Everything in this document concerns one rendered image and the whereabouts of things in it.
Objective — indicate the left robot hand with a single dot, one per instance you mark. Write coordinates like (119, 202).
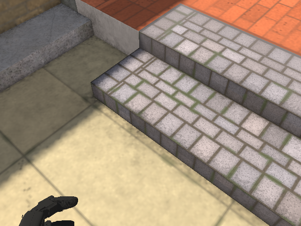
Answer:
(46, 208)

